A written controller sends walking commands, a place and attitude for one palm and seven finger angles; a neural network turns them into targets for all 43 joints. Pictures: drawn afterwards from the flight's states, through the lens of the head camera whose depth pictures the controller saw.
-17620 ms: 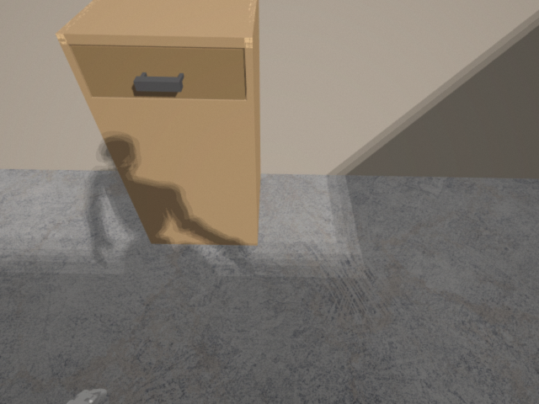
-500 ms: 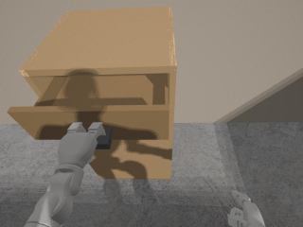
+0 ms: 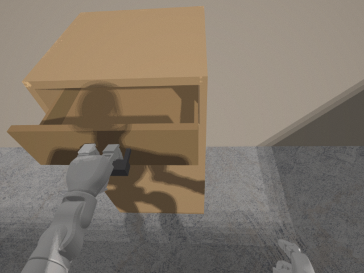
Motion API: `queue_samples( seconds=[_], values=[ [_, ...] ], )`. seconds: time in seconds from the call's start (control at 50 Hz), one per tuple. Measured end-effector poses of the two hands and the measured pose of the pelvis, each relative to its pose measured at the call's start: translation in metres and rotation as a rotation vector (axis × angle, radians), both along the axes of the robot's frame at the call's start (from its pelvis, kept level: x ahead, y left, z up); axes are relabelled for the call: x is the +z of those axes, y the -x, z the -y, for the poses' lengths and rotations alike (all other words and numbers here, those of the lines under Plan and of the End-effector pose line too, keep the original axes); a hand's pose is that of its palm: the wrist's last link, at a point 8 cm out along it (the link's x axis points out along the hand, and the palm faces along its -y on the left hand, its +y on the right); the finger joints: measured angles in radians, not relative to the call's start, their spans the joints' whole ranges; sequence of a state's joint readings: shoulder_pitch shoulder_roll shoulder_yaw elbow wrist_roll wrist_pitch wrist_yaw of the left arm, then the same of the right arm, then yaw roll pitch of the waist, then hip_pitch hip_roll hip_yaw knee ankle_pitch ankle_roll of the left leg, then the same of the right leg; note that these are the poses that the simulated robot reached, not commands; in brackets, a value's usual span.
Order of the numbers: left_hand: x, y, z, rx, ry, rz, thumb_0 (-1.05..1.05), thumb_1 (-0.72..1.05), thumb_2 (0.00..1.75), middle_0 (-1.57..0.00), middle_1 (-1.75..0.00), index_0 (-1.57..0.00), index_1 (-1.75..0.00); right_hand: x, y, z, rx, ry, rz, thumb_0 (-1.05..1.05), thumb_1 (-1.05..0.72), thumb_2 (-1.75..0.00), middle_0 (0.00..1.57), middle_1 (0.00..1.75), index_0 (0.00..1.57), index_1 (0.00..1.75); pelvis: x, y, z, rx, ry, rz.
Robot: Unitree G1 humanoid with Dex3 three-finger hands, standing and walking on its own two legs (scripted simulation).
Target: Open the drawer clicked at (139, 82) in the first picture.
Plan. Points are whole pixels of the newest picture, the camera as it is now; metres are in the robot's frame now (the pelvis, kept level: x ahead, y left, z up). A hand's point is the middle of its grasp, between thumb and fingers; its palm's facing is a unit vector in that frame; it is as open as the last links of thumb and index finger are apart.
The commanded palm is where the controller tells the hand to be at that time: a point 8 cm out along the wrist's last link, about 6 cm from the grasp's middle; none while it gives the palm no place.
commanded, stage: pull the drawer open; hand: left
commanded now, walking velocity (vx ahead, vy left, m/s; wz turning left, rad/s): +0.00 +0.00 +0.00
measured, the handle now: (105, 159) +0.34 +0.23 +0.05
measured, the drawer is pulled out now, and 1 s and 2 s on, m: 0.15 0.30 0.30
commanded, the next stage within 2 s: open the thumb to release the handle in 1.34 s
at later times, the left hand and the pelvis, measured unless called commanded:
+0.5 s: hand (92, 215) +0.22 +0.22 +0.03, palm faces +0.03 -0.10 -1.00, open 6.0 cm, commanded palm +0.18 +0.23 +0.09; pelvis +0.00 +0.00 +0.00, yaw -2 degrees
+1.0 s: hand (81, 255) +0.15 +0.21 +0.03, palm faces +0.00 -0.13 -0.99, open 6.2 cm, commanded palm +0.08 +0.22 +0.09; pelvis +0.00 +0.00 -0.01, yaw -2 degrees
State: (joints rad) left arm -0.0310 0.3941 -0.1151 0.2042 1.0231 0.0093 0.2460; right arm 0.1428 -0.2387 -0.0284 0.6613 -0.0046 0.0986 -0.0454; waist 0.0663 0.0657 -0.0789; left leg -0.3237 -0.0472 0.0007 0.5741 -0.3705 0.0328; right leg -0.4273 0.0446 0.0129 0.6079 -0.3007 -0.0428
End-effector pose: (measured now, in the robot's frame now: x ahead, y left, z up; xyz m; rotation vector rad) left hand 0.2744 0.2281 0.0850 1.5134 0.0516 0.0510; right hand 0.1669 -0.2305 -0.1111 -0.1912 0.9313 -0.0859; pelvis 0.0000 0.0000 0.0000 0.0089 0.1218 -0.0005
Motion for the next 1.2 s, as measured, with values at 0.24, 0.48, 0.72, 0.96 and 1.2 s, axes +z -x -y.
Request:
queue_samples(
  seconds=[0.24,0.48,0.72,0.96,1.2],
  values=[
    [0.000,0.007,0.001,0.009,0.003,-0.001,0.03,0.65,0.80,-0.32,-1.35,-0.42,-1.35,0.000,0.030,0.022,-0.081,0.010,0.003,0.02,-0.91,-0.90,0.20,0.30,0.20,0.30,0.000,0.009,0.003,-0.025,-0.008,0.004],
    [0.000,0.074,0.005,0.016,0.041,0.022,0.04,0.64,0.78,-0.31,-1.36,-0.42,-1.35,0.013,-0.009,0.006,0.000,-0.016,0.102,0.02,-0.91,-0.90,0.20,0.30,0.20,0.30,-0.001,0.004,-0.001,-0.029,-0.004,0.016],
    [0.001,0.111,0.009,0.046,0.048,0.015,0.06,0.63,0.79,-0.30,-1.34,-0.42,-1.35,0.028,-0.055,-0.035,0.119,-0.085,0.206,0.01,-0.91,-0.90,0.20,0.30,0.20,0.30,-0.004,0.001,-0.002,-0.020,0.000,0.037],
    [0.003,0.144,0.012,0.067,0.074,-0.006,0.08,0.63,0.75,-0.29,-1.34,-0.42,-1.35,0.029,-0.049,-0.028,0.153,-0.075,0.200,0.01,-0.91,-0.90,0.21,0.30,0.20,0.30,-0.007,-0.001,0.000,-0.037,0.007,0.028],
    [0.003,0.155,0.013,0.056,0.071,0.001,0.07,0.64,0.73,-0.28,-1.34,-0.42,-1.35,0.020,-0.028,-0.003,0.109,-0.040,0.165,0.02,-0.91,-0.90,0.20,0.30,0.20,0.30,-0.013,0.001,0.000,-0.057,0.005,0.001]
  ],
)
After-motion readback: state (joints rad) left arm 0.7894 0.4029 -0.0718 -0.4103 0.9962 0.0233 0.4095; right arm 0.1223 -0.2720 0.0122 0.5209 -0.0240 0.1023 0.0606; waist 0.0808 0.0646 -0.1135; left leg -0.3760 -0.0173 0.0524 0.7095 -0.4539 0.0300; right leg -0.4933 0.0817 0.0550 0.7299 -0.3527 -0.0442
